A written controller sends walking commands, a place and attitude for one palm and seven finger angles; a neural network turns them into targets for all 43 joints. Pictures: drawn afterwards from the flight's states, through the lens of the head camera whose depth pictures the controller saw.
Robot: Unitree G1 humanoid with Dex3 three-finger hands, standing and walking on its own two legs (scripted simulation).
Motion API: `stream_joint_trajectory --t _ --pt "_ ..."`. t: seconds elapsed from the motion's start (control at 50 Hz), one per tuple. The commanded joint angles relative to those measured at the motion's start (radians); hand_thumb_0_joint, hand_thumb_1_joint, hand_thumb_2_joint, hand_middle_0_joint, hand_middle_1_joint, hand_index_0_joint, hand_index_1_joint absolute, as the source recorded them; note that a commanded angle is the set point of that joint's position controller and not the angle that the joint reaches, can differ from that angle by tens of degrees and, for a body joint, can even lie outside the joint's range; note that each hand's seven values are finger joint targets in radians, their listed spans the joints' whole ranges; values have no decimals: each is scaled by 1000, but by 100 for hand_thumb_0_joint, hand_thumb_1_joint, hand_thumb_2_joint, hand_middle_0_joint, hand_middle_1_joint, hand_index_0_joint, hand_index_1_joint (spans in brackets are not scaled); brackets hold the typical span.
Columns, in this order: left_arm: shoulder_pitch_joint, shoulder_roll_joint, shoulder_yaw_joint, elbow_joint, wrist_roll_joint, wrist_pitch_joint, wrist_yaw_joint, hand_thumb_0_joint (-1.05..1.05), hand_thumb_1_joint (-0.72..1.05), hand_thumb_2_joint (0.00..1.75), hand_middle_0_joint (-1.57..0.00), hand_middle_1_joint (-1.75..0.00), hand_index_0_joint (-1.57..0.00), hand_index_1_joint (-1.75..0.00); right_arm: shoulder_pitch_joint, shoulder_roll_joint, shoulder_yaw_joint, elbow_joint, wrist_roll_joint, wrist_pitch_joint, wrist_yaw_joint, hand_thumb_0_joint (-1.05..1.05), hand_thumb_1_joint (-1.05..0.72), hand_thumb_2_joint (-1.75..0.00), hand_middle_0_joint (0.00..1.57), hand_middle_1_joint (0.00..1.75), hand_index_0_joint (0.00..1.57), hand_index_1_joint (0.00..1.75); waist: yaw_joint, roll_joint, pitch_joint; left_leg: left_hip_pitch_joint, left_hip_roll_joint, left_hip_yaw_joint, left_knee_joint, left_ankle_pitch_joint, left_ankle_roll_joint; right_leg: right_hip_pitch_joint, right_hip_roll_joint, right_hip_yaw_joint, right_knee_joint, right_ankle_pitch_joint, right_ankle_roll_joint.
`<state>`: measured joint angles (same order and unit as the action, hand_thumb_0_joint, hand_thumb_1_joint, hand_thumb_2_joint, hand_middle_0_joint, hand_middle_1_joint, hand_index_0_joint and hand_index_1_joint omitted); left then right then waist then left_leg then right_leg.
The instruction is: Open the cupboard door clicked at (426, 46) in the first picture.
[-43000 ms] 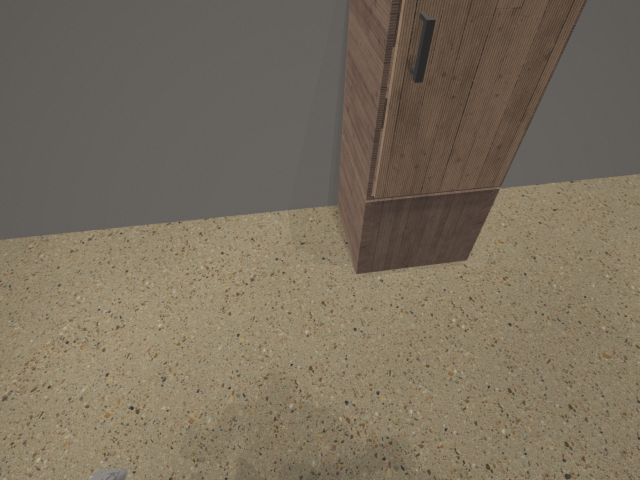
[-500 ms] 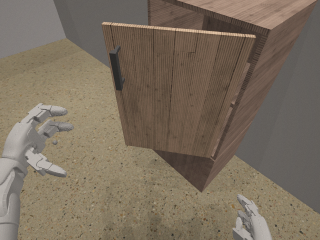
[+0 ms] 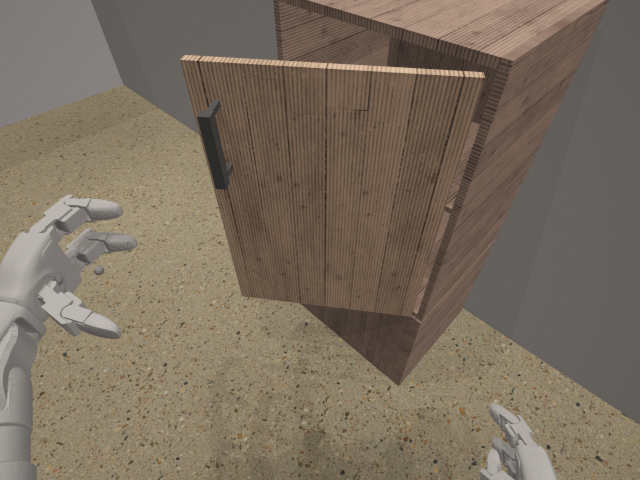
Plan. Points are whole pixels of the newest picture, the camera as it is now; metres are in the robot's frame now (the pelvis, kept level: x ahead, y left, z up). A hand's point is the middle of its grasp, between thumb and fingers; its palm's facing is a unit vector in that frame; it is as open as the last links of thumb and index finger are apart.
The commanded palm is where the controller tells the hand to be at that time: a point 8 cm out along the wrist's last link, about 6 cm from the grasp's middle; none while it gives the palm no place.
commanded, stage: raise the hand with hooked fingers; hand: left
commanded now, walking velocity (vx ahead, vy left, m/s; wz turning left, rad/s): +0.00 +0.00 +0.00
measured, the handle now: (218, 146) +0.57 +0.22 +0.13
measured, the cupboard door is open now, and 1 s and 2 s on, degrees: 36 36 36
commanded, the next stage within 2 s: move the hooked fingers beside the handle in 0.14 s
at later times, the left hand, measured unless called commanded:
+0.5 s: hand (118, 254) +0.31 +0.26 +0.15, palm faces +0.02 -1.00 -0.06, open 14.0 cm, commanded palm +0.30 +0.31 +0.15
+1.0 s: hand (133, 214) +0.38 +0.28 +0.14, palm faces -0.01 -1.00 -0.02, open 14.0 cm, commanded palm +0.37 +0.32 +0.14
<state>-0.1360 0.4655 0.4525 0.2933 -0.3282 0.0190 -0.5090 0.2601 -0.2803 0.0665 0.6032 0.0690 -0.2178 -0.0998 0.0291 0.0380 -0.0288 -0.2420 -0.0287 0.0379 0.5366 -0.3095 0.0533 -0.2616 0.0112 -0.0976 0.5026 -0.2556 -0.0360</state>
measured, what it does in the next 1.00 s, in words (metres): stands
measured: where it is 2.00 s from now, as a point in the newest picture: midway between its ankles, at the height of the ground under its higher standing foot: outside the picture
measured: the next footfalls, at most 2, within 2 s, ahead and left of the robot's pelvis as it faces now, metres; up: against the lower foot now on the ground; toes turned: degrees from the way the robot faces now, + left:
none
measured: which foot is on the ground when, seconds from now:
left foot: down 0.00-1.00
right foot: down 0.00-1.00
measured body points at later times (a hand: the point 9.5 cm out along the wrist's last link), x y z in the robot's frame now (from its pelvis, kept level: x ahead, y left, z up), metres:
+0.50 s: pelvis -0.01 -0.02 +0.00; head +0.00 -0.04 +0.45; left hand +0.30 +0.31 +0.15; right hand +0.16 -0.27 -0.09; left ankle -0.02 +0.08 -0.73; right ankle +0.01 -0.10 -0.73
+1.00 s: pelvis -0.01 -0.01 -0.01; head +0.02 -0.01 +0.44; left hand +0.38 +0.33 +0.15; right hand +0.07 -0.29 -0.11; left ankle -0.02 +0.08 -0.73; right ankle +0.01 -0.10 -0.73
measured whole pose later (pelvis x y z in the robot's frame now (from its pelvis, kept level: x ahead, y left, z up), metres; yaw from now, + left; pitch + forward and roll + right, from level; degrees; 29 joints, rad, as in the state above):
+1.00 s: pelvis -0.01 -0.01 -0.01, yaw -1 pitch +6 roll -1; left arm -0.60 0.63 0.48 0.92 -0.25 -0.13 -0.57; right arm 0.36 -0.32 0.05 0.65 0.08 -0.16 -0.10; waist -0.05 0.02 -0.05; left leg -0.41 -0.01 0.05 0.63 -0.32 0.04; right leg -0.43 0.03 -0.09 0.58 -0.26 -0.05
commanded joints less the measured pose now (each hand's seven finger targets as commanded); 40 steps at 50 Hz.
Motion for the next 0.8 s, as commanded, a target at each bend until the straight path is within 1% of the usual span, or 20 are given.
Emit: stream_joint_trajectory --t 0.0,0.06,0.08,0.16,0.22,0.24,0.28,0.34,0.38,0.4,0.44,0.46,0.48,0.5,0.56,0.62,0.68,0.72,0.76,0.78 --pt "-314 296 86 -209 -21 -66 5 0 -50 30 -30 -120 -30 -120 -98 -125 -45 -156 3 -57 -15 0 -90 -90 20 30 20 30 -4 74 -174 81 26 -94 -87 249 -27 52 -3 54 -56 191 -5" --pt "-297 298 94 -197 -24 -67 3 0 -50 30 -30 -120 -30 -120 -102 -124 -45 -156 2 -62 -20 0 -90 -90 20 30 20 30 -3 56 -187 80 23 -89 -78 241 -20 59 -6 60 -57 195 0" --pt "-293 306 97 -201 -27 -69 -1 0 -50 30 -30 -120 -30 -120 -100 -124 -44 -154 2 -61 -19 0 -90 -90 20 30 20 30 -1 25 -183 75 24 -86 -75 240 -17 74 -7 65 -59 203 1" --pt "-295 292 96 -190 -36 -68 -6 0 -50 30 -30 -120 -30 -120 -107 -124 -46 -153 5 -65 -20 0 -90 -90 20 30 20 30 -3 39 -199 65 19 -75 -61 257 -15 79 -11 70 -48 243 7" --pt "-282 289 96 -165 -39 -61 -6 0 -50 30 -30 -120 -30 -120 -109 -122 -46 -152 6 -62 -17 0 -90 -90 20 30 20 30 -4 4 -182 40 19 -68 -52 240 -11 79 -17 87 -52 247 14" --pt "-290 325 124 -137 -35 -61 -3 0 -50 30 -30 -120 -30 -120 -101 -129 -49 -145 7 -59 -20 0 -90 -90 20 30 20 30 -5 -13 -175 21 18 -67 -49 227 -9 76 -17 89 -53 232 17" --pt "-347 351 123 -97 -26 -62 -6 0 -50 30 -30 -120 -30 -120 -97 -133 -48 -135 9 -53 -23 0 -90 -90 20 30 20 30 -15 -4 -151 -7 17 -59 -36 190 -9 65 -25 117 -61 189 23" --pt "-467 346 90 -88 -15 -88 -11 0 -50 30 -30 -120 -30 -120 -99 -130 -46 -135 12 -57 -31 0 -90 -90 20 30 20 30 -31 64 -187 11 15 -62 -35 184 -9 59 -27 116 -54 172 18" --pt "-493 371 100 -60 -16 -105 -13 0 -50 30 -30 -120 -30 -120 -86 -134 -48 -129 11 -55 -35 0 -90 -90 20 30 20 30 -31 25 -210 12 17 -63 -25 197 -7 75 -27 120 -49 191 20" --pt "-513 346 72 -38 -13 -110 -21 0 -50 30 -30 -120 -30 -120 -86 -134 -45 -128 11 -56 -35 0 -90 -90 20 30 20 30 -37 40 -215 9 16 -63 -26 192 -7 68 -27 121 -46 190 19" --pt "-536 346 62 38 -5 -113 -24 0 -50 30 -30 -120 -30 -120 -70 -140 -47 -117 12 -56 -37 0 -90 -90 20 30 20 30 -43 17 -195 -9 16 -65 -26 168 -7 40 -26 115 -46 163 18" --pt "-555 354 60 73 -1 -114 -26 0 -50 30 -30 -120 -30 -120 -67 -145 -48 -110 15 -55 -38 0 -90 -90 20 30 20 30 -47 28 -184 -23 16 -64 -24 157 -8 31 -30 120 -47 146 19" --pt "-566 370 66 111 -1 -110 -28 0 -50 30 -30 -120 -30 -120 -58 -150 -47 -108 12 -51 -36 0 -90 -90 20 30 20 30 -44 -9 -174 -42 17 -66 -20 148 -8 34 -33 131 -49 134 18" --pt "-590 384 70 141 6 -109 -30 0 -50 30 -30 -120 -30 -120 -55 -155 -49 -103 15 -48 -35 0 -90 -90 20 30 20 30 -48 9 -185 -53 17 -61 -16 148 -8 35 -37 138 -47 134 20" --pt "-643 405 72 170 22 -126 -26 0 -50 30 -30 -120 -30 -120 -36 -157 -53 -107 13 -45 -29 0 -90 -90 20 30 20 30 -44 36 -240 -43 15 -63 -13 164 -7 40 -36 126 -31 148 15" --pt "-652 443 108 182 23 -150 -20 0 -50 30 -30 -120 -30 -120 -13 -160 -57 -113 9 -37 -21 0 -90 -90 20 30 20 30 -36 10 -293 -50 16 -59 -7 203 -5 82 -34 128 -14 214 16" --pt "-603 474 143 238 21 -155 -23 0 -50 30 -30 -120 -30 -120 7 -169 -60 -119 5 -24 -12 0 -90 -90 20 30 20 30 -22 -6 -275 -85 18 -52 -3 224 -4 95 -35 129 -2 257 16" --pt "-659 462 116 291 31 -152 -33 0 -50 30 -30 -120 -30 -120 18 -174 -60 -112 10 -16 -10 0 -90 -90 20 30 20 30 -43 -12 -230 -115 19 -49 -9 180 -4 49 -34 134 -12 208 19" --pt "-694 484 125 324 39 -160 -38 0 -50 30 -30 -120 -30 -120 37 -181 -66 -107 9 -11 -10 0 -90 -90 20 30 20 30 -50 13 -235 -117 19 -49 -2 170 -3 29 -33 137 -11 186 18" --pt "-702 510 136 334 39 -164 -43 0 -50 30 -30 -120 -30 -120 48 -186 -68 -109 8 -2 -8 0 -90 -90 20 30 20 30 -48 -13 -256 -121 22 -48 4 177 -3 46 -34 140 -6 190 18"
